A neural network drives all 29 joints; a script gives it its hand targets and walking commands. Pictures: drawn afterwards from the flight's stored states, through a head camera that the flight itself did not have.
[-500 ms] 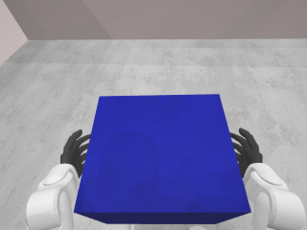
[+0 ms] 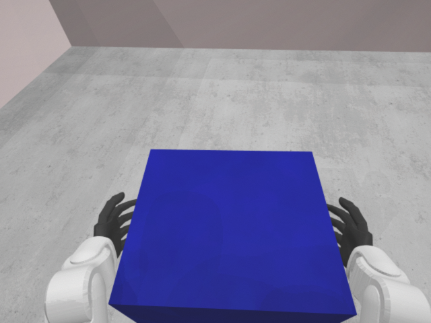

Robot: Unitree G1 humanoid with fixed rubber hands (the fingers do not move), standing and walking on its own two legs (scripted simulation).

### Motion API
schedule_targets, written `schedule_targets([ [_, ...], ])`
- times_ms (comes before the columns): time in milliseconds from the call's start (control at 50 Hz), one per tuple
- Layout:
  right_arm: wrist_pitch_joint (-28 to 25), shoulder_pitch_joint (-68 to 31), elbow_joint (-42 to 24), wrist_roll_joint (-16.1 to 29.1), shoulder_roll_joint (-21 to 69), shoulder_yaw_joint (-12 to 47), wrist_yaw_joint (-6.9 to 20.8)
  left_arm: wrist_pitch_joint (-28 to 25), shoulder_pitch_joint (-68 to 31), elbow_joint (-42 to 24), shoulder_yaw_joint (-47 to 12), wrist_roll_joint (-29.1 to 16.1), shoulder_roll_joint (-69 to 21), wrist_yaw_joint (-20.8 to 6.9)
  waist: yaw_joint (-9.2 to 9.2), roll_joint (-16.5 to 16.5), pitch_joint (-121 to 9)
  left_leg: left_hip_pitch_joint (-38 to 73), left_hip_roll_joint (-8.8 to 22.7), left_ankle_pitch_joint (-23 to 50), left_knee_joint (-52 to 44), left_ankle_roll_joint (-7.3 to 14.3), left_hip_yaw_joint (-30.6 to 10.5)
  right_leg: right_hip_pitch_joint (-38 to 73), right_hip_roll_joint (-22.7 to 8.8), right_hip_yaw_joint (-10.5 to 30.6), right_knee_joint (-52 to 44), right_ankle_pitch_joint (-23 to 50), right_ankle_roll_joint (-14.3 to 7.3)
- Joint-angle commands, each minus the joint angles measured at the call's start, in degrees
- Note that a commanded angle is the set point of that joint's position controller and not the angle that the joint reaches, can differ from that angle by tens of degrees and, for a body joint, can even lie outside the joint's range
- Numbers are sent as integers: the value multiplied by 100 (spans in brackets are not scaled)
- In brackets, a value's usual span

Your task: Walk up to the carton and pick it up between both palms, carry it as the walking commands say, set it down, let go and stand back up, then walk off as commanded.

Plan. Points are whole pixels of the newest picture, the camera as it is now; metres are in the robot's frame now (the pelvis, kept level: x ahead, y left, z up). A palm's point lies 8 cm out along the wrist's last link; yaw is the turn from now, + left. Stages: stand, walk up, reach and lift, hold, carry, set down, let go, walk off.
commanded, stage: carry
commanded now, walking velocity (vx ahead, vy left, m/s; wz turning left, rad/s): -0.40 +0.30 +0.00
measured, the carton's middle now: (228, 244) +0.26 -0.01 +0.01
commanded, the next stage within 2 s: none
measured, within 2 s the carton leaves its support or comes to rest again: neither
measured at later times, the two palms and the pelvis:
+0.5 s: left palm out of the picture -0.01 +0.38 +0.08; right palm out of the picture +0.01 -0.01 +0.09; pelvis -0.23 +0.17 +0.00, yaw +2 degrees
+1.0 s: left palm out of the picture -0.21 +0.55 +0.05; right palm out of the picture -0.21 +0.17 +0.07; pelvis -0.44 +0.35 -0.01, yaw +0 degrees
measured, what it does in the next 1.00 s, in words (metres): walks backwards: left foot, then right foot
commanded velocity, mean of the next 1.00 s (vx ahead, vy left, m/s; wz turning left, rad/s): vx -0.40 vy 0.30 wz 0.00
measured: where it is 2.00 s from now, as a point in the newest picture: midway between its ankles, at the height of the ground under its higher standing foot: outside the picture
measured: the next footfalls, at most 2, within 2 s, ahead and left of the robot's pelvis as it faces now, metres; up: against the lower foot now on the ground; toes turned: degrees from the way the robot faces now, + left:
left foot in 0.28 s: -0.09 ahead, +0.30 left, +0.00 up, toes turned +3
right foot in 0.56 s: -0.24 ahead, +0.10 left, +0.00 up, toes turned -6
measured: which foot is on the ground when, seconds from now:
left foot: up 0.00-0.26, down 0.28-0.56, up 0.58-0.90, down 0.92-1.00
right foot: down 0.00-0.28, up 0.30-0.54, down 0.56-0.92, up 0.94-1.00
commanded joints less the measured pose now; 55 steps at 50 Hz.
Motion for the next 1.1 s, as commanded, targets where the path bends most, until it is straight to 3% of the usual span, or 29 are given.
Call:
schedule_targets([
  [0, -82, -2741, -917, 1739, 4457, 5074, 356, -14, -2269, -1094, -4369, -1437, -3920, -370, 13, -1239, -495, -212, 270, 293, 2211, -115, -756, 65, -1695, 847, -1314, 2479, -641],
  [100, -6, -2434, -840, 1660, 4241, 4956, 214, 28, -1982, -1008, -4160, -1371, -3591, -303, 26, -1679, -942, 562, 372, 89, 373, -297, 97, 422, -1269, 560, -1469, 1862, -320],
  [160, 53, -2259, -732, 1584, 4244, 4909, 202, 95, -1997, -964, -4228, -1372, -3580, -271, -2, -2268, -981, 1174, 476, -267, -1200, -131, 129, 461, -1486, 845, -1755, 1773, -332],
  [220, 72, -2182, -614, 1564, 4253, 4804, 256, 125, -2015, -1000, -4402, -1370, -3741, -206, -50, -2117, -1369, 2063, 460, -122, -3163, 76, 341, 442, -1432, 859, -1404, 1511, -237],
  [240, 71, -2176, -581, 1545, 4269, 4769, 272, 123, -2071, -1044, -4478, -1379, -3763, -185, -33, -1575, -1422, 2477, 476, -88, -3784, 135, 388, 110, -1134, 596, -994, 1151, -150],
  [260, 72, -2153, -516, 1532, 4267, 4750, 300, 129, -2101, -1029, -4535, -1354, -3741, -158, 18, -501, -1165, 2605, 959, 254, -4483, 262, -91, -533, -668, 99, -301, 378, -13],
  [280, 37, -2115, -489, 1420, 4070, 4631, 328, 173, -2100, -1050, -4672, -1393, -3859, -185, -75, 2066, -1014, 2242, 2941, 1699, -4989, 1071, -2476, -1945, 279, -785, 1678, -1924, 366],
  [300, -15, -2043, -685, 1504, 4092, 4520, 375, 155, -2408, -1259, -4908, -1540, -4287, -227, -146, 2421, -847, 1268, 2904, 2982, -4655, 1483, -1899, -1423, 510, 43, 3820, -2676, 228],
  [340, -133, -2031, -801, 1453, 4453, 4412, 469, -17, -2658, -1188, -5132, -1701, -4655, -280, -72, 1457, -1064, 1127, 1968, 2503, -4104, 986, -207, -1192, 429, 295, 4619, -1496, -8],
  [380, -287, -2073, -941, 1447, 4419, 4407, 498, -125, -2827, -1423, -5320, -1821, -4720, -309, -41, 1436, -1237, 1441, 1449, 2180, -3857, 732, 363, -1031, 472, 27, 3974, -910, 38],
  [460, -207, -1414, -628, 1236, 3848, 4311, 371, 0, -2214, -1179, -5153, -1526, -3999, -159, -61, 1562, -1451, 2136, 1737, 2295, -4148, 1001, -557, -395, 396, -269, 1405, -1547, -58],
  [500, -126, -1396, -686, 1221, 3738, 4437, 306, 63, -1943, -949, -4931, -1439, -3826, -171, 11, 1234, -1401, 2014, 1707, 2257, -4187, 860, -823, 297, 262, -123, -430, -1144, -159],
  [520, -88, -1398, -682, 1223, 3678, 4476, 267, 92, -1881, -852, -4809, -1435, -3733, -195, 67, 627, -1190, 1532, 1533, 2073, -3801, 688, -793, 776, -84, 357, -1448, -540, -154],
  [540, -52, -1496, -754, 1209, 3649, 4523, 221, 119, -1728, -752, -4662, -1456, -3632, -225, 127, -546, -1007, 295, 1212, 1531, -2931, 454, -655, 1582, -1238, 1665, -1841, -340, -268],
  [560, 29, -1555, -980, 1192, 3475, 4554, 192, 133, -1615, -615, -4686, -1408, -3540, -247, 91, -2850, -1077, -943, 481, -1080, -866, 26, -214, 1510, -3707, 4179, -1924, 2177, -1346],
  [580, 32, -1948, -985, 1294, 3773, 4647, 234, 111, -1696, -845, -4669, -1518, -3734, -262, 51, -1944, -457, -918, 524, -1128, 597, -61, -755, 643, -3399, 3187, -1762, 3718, -1594],
  [600, 22, -2392, -1088, 1491, 3981, 4757, 299, 89, -1893, -988, -4618, -1549, -3790, -301, 63, -1223, -410, -572, 499, -634, 1396, -47, -940, 134, -2766, 2258, -1640, 2919, -1325],
  [620, -9, -2645, -1031, 1615, 4157, 4874, 356, 57, -2095, -1066, -4531, -1484, -3808, -334, 39, -1035, -331, -342, 394, -40, 1823, -60, -821, -291, -2246, 1439, -1627, 1833, -966],
  [660, -82, -2802, -962, 1745, 4402, 5116, 371, -21, -2318, -1101, -4358, -1427, -3819, -382, -24, -1493, -391, 30, 248, 670, 2216, -146, -545, -390, -1468, 625, -1580, 1071, -441],
  [740, 54, -2450, -768, 1612, 4067, 4917, 214, 104, -1871, -735, -4082, -1293, -3475, -298, 21, -1690, -740, 418, 425, 164, 288, -241, 80, 259, -1262, 493, -1464, 1603, -325],
  [840, 119, -2279, -680, 1602, 4187, 4849, 261, 163, -1971, -882, -4277, -1310, -3645, -207, 1, -2267, -1130, 1511, 486, -290, -2418, 9, 292, 528, -1529, 925, -1520, 2010, -339],
  [880, 105, -2209, -614, 1578, 4239, 4773, 298, 155, -2068, -980, -4432, -1334, -3734, -161, -24, -1463, -1441, 2396, 522, 63, -3851, 115, 427, 124, -1069, 510, -756, 1746, -150],
  [900, 97, -2163, -569, 1579, 4244, 4757, 325, 150, -2098, -1002, -4498, -1314, -3727, -133, 28, -440, -1295, 2636, 1068, 610, -4385, 246, -111, -549, -629, 56, -64, 867, -7],
  [920, 56, -2155, -574, 1467, 4032, 4661, 347, 192, -2045, -1025, -4632, -1376, -3893, -162, -41, 2074, -1176, 2416, 2981, 2260, -4810, 1038, -2399, -1998, 274, -738, 1707, -1912, 366],
  [940, -3, -2081, -737, 1535, 4080, 4540, 393, 163, -2401, -1229, -4880, -1549, -4284, -215, -129, 2463, -1071, 1523, 2894, 3633, -4448, 1488, -1848, -1444, 536, 37, 3822, -2721, 223],
  [980, -135, -2034, -833, 1466, 4432, 4420, 488, -19, -2642, -1164, -5141, -1710, -4661, -280, -53, 1509, -1283, 1350, 1971, 2827, -3938, 999, -156, -1212, 426, 274, 4532, -1537, -6],
  [1000, -242, -2154, -965, 1495, 4457, 4452, 510, -99, -2829, -1357, -5271, -1812, -4747, -312, -22, 1492, -1362, 1510, 1666, 2589, -3714, 840, 276, -1213, 438, 188, 4266, -1076, -28],
  [1040, -305, -1816, -808, 1355, 4219, 4336, 471, -134, -2659, -1372, -5299, -1758, -4517, -274, -53, 1534, -1453, 1733, 1443, 2273, -3783, 789, 255, -918, 443, -148, 3067, -1100, 70],
  [1080, -274, -1463, -695, 1256, 3947, 4332, 404, -77, -2278, -1264, -5223, -1580, -4127, -193, -53, 1586, -1531, 2053, 1681, 2479, -3929, 996, -306, -613, 365, -243, 1813, -1445, -6],
])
